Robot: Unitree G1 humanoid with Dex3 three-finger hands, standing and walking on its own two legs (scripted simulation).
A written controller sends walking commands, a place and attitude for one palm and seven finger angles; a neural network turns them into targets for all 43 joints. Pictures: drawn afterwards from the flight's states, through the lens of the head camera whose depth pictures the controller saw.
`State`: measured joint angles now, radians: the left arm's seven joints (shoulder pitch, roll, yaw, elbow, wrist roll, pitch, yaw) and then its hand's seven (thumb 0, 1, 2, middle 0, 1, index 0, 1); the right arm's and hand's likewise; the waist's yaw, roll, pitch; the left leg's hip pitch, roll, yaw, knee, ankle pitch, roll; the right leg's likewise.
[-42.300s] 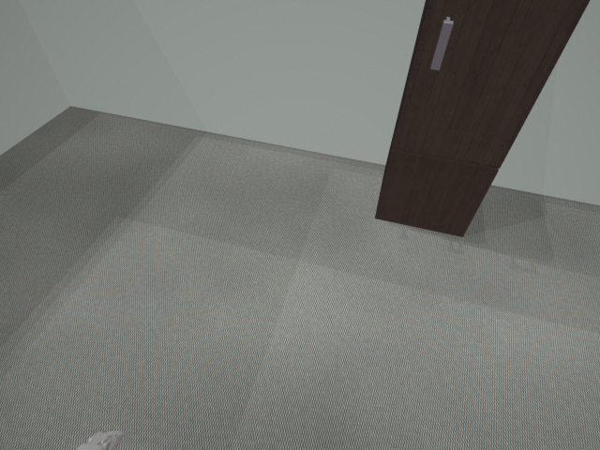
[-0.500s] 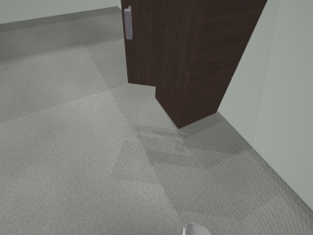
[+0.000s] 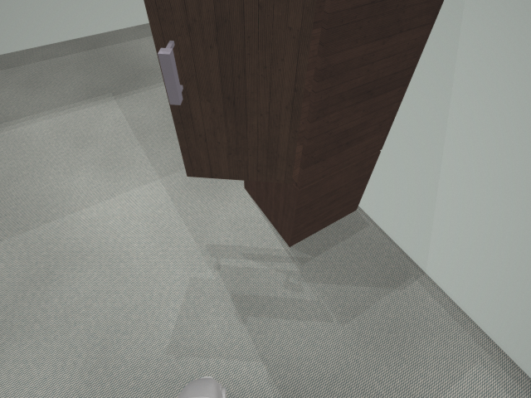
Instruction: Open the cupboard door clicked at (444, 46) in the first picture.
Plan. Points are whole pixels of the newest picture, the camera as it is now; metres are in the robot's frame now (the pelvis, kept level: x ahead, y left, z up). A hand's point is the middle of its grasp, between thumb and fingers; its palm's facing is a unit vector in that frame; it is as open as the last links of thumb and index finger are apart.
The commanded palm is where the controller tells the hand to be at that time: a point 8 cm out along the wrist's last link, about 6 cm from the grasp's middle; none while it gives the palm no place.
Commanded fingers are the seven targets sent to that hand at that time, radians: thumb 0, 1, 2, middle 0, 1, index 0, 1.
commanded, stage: take the last steps up to it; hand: left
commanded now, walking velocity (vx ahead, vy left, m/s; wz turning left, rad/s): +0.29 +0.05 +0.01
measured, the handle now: (173, 72) +0.79 +0.25 +0.05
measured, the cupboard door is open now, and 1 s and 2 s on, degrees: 54 54 54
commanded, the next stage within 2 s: come to a stop and stand still in 0.36 s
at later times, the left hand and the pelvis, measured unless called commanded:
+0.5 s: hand (147, 338) +0.24 +0.23 -0.17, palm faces -0.02 -0.98 -0.19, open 7.3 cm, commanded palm none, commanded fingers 0.00 0.90 0.90 -0.20 -0.30 -0.20 -0.30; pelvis +0.17 +0.05 +0.00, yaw -2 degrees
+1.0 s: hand (153, 324) +0.27 +0.23 -0.19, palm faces +0.04 -0.98 -0.21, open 7.4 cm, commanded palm none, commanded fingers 0.00 0.90 0.90 -0.20 -0.30 -0.20 -0.30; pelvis +0.21 +0.04 -0.01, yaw +0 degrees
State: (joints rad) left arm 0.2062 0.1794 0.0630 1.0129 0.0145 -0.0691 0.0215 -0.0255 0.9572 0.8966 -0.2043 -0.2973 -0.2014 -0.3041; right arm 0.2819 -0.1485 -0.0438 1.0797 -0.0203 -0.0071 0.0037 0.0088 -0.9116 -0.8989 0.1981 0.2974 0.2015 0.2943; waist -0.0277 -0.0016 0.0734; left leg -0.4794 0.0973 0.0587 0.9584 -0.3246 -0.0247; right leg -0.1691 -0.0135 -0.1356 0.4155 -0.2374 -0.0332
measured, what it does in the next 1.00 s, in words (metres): walks ahead: left foot, then right foot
